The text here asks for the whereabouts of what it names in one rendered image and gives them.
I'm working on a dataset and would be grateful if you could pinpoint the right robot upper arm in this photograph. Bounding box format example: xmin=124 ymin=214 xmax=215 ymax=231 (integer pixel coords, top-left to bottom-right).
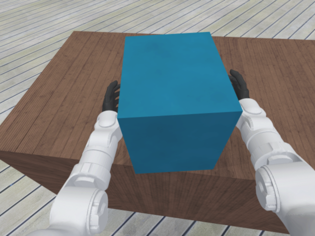
xmin=255 ymin=161 xmax=315 ymax=236

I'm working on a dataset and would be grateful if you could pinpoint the carton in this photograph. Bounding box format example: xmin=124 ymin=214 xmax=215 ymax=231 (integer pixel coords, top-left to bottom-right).
xmin=117 ymin=32 xmax=243 ymax=174

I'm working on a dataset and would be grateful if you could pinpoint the pedestal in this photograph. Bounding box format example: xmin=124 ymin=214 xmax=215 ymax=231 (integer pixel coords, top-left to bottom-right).
xmin=0 ymin=31 xmax=315 ymax=234

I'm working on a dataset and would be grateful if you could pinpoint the left robot upper arm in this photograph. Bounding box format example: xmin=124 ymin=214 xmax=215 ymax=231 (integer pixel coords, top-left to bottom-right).
xmin=26 ymin=186 xmax=108 ymax=236

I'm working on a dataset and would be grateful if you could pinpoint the left robot hand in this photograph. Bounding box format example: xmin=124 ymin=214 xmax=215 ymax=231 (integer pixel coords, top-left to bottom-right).
xmin=102 ymin=80 xmax=121 ymax=112

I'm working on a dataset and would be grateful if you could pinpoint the robot right forearm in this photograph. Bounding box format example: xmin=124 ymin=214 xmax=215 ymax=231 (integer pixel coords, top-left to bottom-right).
xmin=236 ymin=98 xmax=315 ymax=173

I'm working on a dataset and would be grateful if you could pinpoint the right robot hand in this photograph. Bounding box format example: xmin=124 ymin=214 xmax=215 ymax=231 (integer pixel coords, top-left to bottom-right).
xmin=228 ymin=69 xmax=250 ymax=100

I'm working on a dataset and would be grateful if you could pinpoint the robot left forearm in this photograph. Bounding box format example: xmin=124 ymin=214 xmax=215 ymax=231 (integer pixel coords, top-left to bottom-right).
xmin=50 ymin=111 xmax=123 ymax=220

